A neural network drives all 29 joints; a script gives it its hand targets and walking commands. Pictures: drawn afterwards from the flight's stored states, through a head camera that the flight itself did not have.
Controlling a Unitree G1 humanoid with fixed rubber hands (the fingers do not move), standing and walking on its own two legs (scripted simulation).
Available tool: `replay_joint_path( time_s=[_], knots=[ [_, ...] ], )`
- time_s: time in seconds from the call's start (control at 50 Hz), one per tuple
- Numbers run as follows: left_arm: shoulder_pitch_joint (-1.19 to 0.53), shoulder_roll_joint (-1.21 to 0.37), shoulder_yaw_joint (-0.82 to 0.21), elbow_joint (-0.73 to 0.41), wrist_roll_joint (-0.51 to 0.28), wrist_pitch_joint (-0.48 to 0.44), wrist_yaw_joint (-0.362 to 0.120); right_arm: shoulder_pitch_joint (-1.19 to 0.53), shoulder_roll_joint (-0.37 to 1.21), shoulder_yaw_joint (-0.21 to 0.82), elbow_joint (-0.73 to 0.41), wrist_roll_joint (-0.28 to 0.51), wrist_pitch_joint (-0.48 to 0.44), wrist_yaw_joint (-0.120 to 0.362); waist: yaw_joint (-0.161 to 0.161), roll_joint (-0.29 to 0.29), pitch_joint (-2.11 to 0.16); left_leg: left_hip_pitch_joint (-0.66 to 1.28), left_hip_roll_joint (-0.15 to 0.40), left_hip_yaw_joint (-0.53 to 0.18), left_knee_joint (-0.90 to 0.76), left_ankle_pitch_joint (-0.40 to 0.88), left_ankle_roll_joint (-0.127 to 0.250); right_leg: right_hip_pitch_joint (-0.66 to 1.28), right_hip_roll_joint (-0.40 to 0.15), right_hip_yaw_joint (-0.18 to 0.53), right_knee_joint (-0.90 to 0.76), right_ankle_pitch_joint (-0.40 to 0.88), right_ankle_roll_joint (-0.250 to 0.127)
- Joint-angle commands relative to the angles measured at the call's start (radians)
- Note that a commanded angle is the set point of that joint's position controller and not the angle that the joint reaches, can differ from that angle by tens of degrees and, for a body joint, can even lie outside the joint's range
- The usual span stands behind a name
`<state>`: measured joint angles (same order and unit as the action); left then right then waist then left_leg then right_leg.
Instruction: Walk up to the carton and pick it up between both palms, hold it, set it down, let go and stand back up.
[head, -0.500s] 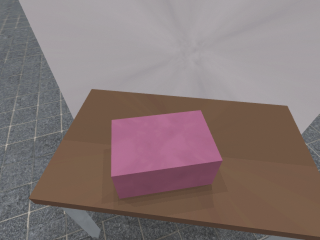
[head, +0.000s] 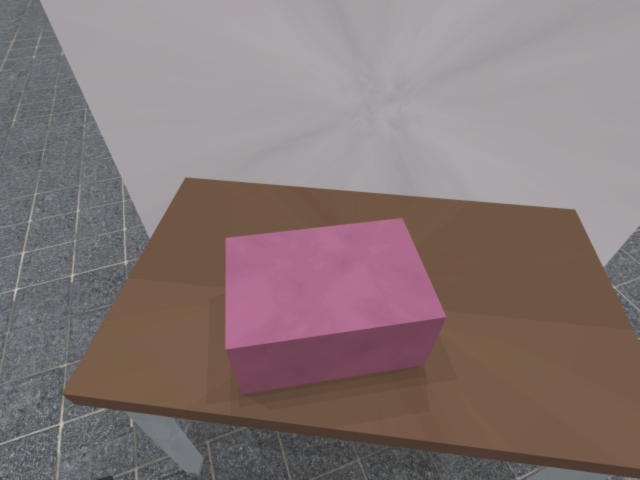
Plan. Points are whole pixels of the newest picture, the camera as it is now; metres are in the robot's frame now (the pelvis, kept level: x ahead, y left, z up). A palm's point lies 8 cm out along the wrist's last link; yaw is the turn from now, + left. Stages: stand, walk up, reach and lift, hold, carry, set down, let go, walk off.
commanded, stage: walk up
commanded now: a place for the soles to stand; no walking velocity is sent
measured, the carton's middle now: (325, 301) +0.41 +0.01 -0.07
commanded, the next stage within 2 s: reach and lift in 0.44 s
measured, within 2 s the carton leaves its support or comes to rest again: neither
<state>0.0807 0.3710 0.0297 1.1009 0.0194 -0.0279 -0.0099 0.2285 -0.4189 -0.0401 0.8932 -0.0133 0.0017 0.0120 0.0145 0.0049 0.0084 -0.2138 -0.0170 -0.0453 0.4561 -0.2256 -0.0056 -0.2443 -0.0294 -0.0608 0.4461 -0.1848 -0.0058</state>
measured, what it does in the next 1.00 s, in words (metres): stands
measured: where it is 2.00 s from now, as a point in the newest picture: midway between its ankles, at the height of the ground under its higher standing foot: outside the picture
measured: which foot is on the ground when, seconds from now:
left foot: down 0.00-1.00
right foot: down 0.00-1.00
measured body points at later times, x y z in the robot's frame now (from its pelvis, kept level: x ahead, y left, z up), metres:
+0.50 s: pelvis +0.00 +0.00 +0.00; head +0.01 +0.00 +0.45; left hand +0.09 +0.32 -0.12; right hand +0.08 -0.32 -0.11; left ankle +0.01 +0.12 -0.74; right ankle +0.03 -0.12 -0.74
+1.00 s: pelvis +0.00 -0.01 -0.01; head +0.02 -0.01 +0.44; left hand +0.17 +0.27 -0.09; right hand +0.14 -0.32 -0.10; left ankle +0.01 +0.12 -0.74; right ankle +0.03 -0.12 -0.74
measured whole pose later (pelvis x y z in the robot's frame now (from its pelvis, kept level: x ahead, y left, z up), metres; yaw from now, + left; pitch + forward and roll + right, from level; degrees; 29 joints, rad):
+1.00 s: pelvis +0.00 -0.01 -0.01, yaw -1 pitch -3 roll +0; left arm 0.17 0.31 0.09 0.40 0.02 0.39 0.03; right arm 0.13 -0.37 -0.10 0.83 -0.05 -0.08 0.09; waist 0.00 -0.02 0.10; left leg -0.22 0.02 0.00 0.56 -0.29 -0.02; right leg -0.27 -0.01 -0.05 0.57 -0.25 -0.02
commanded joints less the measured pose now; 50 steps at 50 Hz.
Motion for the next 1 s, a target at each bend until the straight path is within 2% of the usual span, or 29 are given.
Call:
replay_joint_path(
  time_s=[0.0,0.02,0.04,0.08,0.18,0.26,0.3,0.32,0.34,0.42,0.44,0.46,0.48,0.5,0.56,0.6,0.62,0.66,0.7,0.76,0.82,0.86,0.92,0.96,0.98],
  knots=[
    [-0.076,0.235,0.037,-0.074,-0.012,-0.004,0.011,-0.052,-0.148,-0.034,0.019,-0.006,-0.004,-0.009,-0.009,0.016,0.003,-0.006,0.082,-0.077,-0.067,0.037,0.035,0.004,-0.126,0.172,-0.133,-0.083,-0.051],
    [-0.075,0.222,0.035,-0.076,-0.011,-0.003,0.010,-0.061,-0.143,-0.033,0.018,-0.007,-0.006,-0.008,-0.007,0.022,0.010,-0.017,0.089,-0.093,-0.080,0.042,0.039,0.008,-0.119,0.162,-0.127,-0.099,-0.048],
    [-0.067,0.227,0.038,-0.074,-0.009,-0.002,0.008,-0.066,-0.145,-0.035,0.013,-0.006,-0.005,-0.008,0.000,-0.001,0.009,-0.019,0.092,-0.099,-0.076,0.036,0.038,0.013,-0.117,0.168,-0.135,-0.109,-0.046],
    [-0.064,0.228,0.040,-0.072,-0.010,-0.003,0.009,-0.065,-0.150,-0.036,0.015,-0.008,-0.006,-0.007,-0.001,0.014,0.014,-0.037,0.086,-0.096,-0.074,0.018,0.039,0.024,-0.115,0.176,-0.145,-0.132,-0.046],
    [-0.064,0.227,0.035,-0.074,-0.009,-0.006,0.008,-0.061,-0.141,-0.038,0.012,-0.005,-0.008,-0.007,-0.008,-0.002,-0.010,0.003,0.087,-0.094,-0.066,0.065,0.038,0.027,-0.122,0.170,-0.135,-0.058,-0.050],
    [-0.058,0.227,0.034,-0.078,-0.013,-0.005,0.008,-0.062,-0.147,-0.038,0.007,-0.007,-0.008,-0.010,-0.005,0.025,-0.032,0.012,0.095,-0.098,-0.066,0.095,0.039,0.048,-0.119,0.162,-0.115,-0.019,-0.049],
    [-0.064,0.224,0.037,-0.074,-0.014,-0.005,0.007,-0.057,-0.142,-0.034,0.008,-0.002,-0.008,-0.010,-0.006,0.009,-0.031,0.010,0.091,-0.087,-0.056,0.108,0.036,0.054,-0.120,0.158,-0.113,-0.005,-0.050],
    [-0.064,0.224,0.035,-0.082,-0.011,-0.004,0.007,-0.049,-0.141,-0.032,0.010,-0.002,-0.008,-0.010,-0.009,-0.005,-0.026,0.011,0.088,-0.087,-0.060,0.091,0.034,0.047,-0.121,0.159,-0.123,-0.006,-0.050],
    [-0.060,0.229,0.037,-0.077,-0.013,-0.004,0.007,-0.055,-0.138,-0.031,0.013,-0.002,-0.007,-0.009,-0.005,0.017,-0.027,0.010,0.089,-0.085,-0.060,0.094,0.031,0.047,-0.125,0.156,-0.117,-0.018,-0.052],
    [-0.058,0.230,0.038,-0.079,-0.014,-0.002,0.008,-0.056,-0.143,-0.032,0.004,-0.002,-0.006,-0.010,-0.003,0.015,-0.022,0.002,0.087,-0.092,-0.060,0.085,0.036,0.052,-0.127,0.170,-0.119,-0.019,-0.053],
    [-0.343,0.186,0.049,-0.430,-0.040,0.189,0.049,-0.403,0.016,-0.156,-0.026,-0.127,-0.149,0.018,-0.068,-0.020,0.070,-0.213,0.060,0.126,0.007,-0.260,-0.004,0.032,0.041,-0.053,0.119,-0.279,-0.032],
    [-0.229,0.151,0.053,-0.506,-0.020,0.295,0.068,-0.314,-0.067,-0.173,-0.027,-0.144,-0.152,0.054,-0.075,0.026,0.074,-0.330,0.118,0.144,-0.034,-0.348,0.034,0.160,0.075,-0.032,0.168,-0.244,-0.026],
    [-0.203,0.132,0.062,-0.525,-0.004,0.329,0.070,-0.283,-0.086,-0.172,-0.025,-0.141,-0.140,0.059,-0.082,0.059,0.076,-0.462,0.133,0.166,-0.062,-0.381,0.056,0.287,0.092,-0.041,0.220,-0.193,-0.023],
    [-0.203,0.120,0.064,-0.558,-0.004,0.352,0.066,-0.275,-0.090,-0.166,-0.035,-0.139,-0.135,0.062,-0.082,0.051,0.066,-0.503,0.132,0.181,-0.058,-0.346,0.061,0.325,0.095,-0.048,0.235,-0.155,-0.021],
    [-0.179,0.155,0.072,-0.656,0.008,0.429,0.049,-0.244,-0.081,-0.138,-0.096,-0.086,-0.128,0.071,-0.059,-0.023,-0.021,-0.277,0.087,0.178,0.039,-0.203,0.045,0.147,0.054,-0.017,0.163,-0.161,-0.033],
    [-0.143,0.160,0.075,-0.730,0.018,0.463,0.044,-0.215,-0.087,-0.131,-0.142,-0.056,-0.122,0.069,-0.034,-0.026,-0.066,-0.187,0.067,0.170,0.033,-0.142,0.034,0.113,0.053,-0.021,0.133,-0.108,-0.037],
    [-0.113,0.150,0.078,-0.746,0.016,0.466,0.044,-0.202,-0.089,-0.139,-0.170,-0.049,-0.122,0.066,-0.033,-0.049,-0.068,-0.154,0.064,0.158,0.030,-0.123,0.034,0.115,0.050,-0.019,0.109,-0.070,-0.036],
    [-0.067,0.141,0.076,-0.754,0.018,0.479,0.038,-0.199,-0.095,-0.141,-0.207,-0.034,-0.117,0.070,-0.014,-0.073,-0.059,-0.054,0.043,0.144,0.050,-0.038,0.016,0.076,0.047,-0.015,0.069,-0.008,-0.034],
    [-0.036,0.150,0.108,-0.758,0.038,0.484,0.037,-0.191,-0.102,-0.141,-0.247,-0.020,-0.119,0.065,0.009,-0.075,-0.057,-0.029,0.024,0.134,0.044,0.029,0.017,0.102,0.052,-0.010,0.053,0.063,-0.020],
    [0.001,0.131,0.141,-0.755,0.046,0.483,0.037,-0.189,-0.108,-0.133,-0.283,-0.003,-0.123,0.070,0.031,-0.081,-0.053,-0.041,0.011,0.127,0.023,0.058,0.022,0.164,0.057,0.004,0.039,0.100,-0.018],
    [-0.008,0.113,0.152,-0.790,0.024,0.448,0.040,-0.183,-0.090,-0.103,-0.300,0.018,-0.129,0.076,0.031,-0.098,-0.076,-0.035,0.003,0.113,0.003,0.096,0.022,0.177,0.057,0.022,0.027,0.153,-0.009],
    [-0.016,0.112,0.140,-0.864,-0.002,0.404,0.052,-0.178,-0.085,-0.106,-0.349,0.033,-0.154,0.082,0.027,-0.077,-0.124,-0.011,0.001,0.112,-0.004,0.114,0.010,0.178,0.056,0.027,0.015,0.167,-0.009],
    [-0.002,0.102,0.140,-0.914,-0.032,0.341,0.061,-0.158,-0.066,-0.093,-0.366,0.060,-0.190,0.088,0.023,-0.049,-0.152,0.027,-0.007,0.119,-0.020,0.139,0.004,0.185,0.052,0.039,-0.009,0.185,-0.009],
    [0.019,0.103,0.136,-0.916,-0.060,0.299,0.067,-0.133,-0.044,-0.097,-0.381,0.064,-0.212,0.087,0.020,-0.079,-0.158,0.022,-0.010,0.123,-0.028,0.131,0.009,0.192,0.049,0.040,-0.017,0.177,-0.002],
    [0.031,0.108,0.136,-0.921,-0.073,0.278,0.070,-0.121,-0.035,-0.098,-0.399,0.065,-0.225,0.086,0.030,-0.081,-0.167,0.018,-0.012,0.130,-0.031,0.123,0.010,0.188,0.044,0.043,-0.024,0.171,0.003]
  ],
)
